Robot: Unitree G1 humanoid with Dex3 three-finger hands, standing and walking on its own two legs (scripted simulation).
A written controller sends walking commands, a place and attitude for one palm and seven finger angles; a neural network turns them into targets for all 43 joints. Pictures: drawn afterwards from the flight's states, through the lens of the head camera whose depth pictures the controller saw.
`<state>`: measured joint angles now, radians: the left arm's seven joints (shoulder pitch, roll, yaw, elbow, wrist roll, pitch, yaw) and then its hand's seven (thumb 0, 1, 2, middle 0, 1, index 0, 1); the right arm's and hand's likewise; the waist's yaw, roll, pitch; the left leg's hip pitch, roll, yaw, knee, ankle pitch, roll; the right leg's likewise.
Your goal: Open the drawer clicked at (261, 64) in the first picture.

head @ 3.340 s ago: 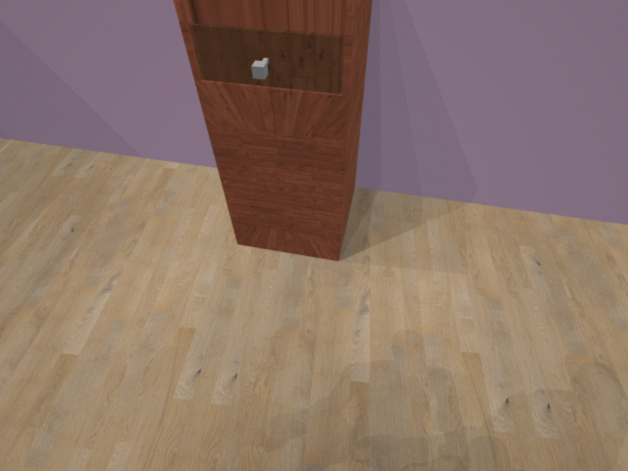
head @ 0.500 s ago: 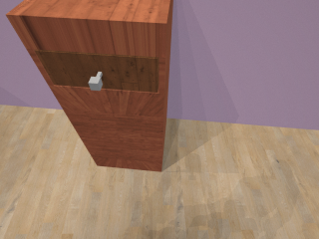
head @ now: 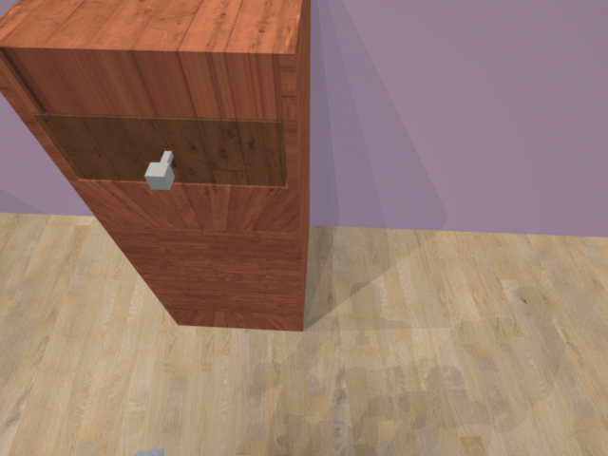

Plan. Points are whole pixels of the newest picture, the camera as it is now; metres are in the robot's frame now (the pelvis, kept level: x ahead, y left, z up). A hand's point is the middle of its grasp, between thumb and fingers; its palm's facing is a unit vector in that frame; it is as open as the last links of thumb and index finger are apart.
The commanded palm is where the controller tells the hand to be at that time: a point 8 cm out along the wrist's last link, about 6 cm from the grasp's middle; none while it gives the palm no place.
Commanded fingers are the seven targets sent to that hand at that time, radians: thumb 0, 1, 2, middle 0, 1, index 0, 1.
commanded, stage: come to a stop and stand still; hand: left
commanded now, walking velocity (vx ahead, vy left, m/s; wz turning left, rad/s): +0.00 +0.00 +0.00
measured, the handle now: (163, 168) +0.52 +0.26 +0.04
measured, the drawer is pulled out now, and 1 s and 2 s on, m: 0.00 0.00 0.00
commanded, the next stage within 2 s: look again from close up in 0.68 s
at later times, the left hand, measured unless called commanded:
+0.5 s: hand out of the picture -0.01 +0.26 -0.16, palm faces +0.01 -0.96 -0.28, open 7.4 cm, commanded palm none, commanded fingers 0.00 0.90 0.90 -0.20 -0.30 -0.20 -0.30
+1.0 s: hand out of the picture -0.02 +0.23 -0.17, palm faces -0.02 -0.97 -0.22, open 7.4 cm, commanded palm none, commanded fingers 0.00 0.90 0.90 -0.20 -0.30 -0.20 -0.30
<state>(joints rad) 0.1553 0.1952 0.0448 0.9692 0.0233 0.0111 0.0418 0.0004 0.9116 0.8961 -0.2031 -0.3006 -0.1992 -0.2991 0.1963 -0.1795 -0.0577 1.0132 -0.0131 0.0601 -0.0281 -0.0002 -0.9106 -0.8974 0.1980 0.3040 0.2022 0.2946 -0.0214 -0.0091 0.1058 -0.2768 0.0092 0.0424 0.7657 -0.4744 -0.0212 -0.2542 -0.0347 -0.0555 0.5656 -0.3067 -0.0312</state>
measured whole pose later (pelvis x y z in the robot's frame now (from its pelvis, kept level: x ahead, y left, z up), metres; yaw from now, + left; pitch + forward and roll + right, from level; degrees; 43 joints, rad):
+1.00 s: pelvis -0.04 +0.03 +0.01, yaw -1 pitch -1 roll +0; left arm 0.27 0.21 -0.01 1.07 0.01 -0.01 0.02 0.00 0.91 0.90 -0.20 -0.30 -0.20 -0.30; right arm 0.26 -0.23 -0.01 1.10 -0.02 0.00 0.00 0.00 -0.91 -0.90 0.20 0.30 0.20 0.29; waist -0.01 0.00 0.02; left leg -0.22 -0.01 0.05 0.45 -0.21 0.03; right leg -0.23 -0.03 -0.03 0.43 -0.17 0.02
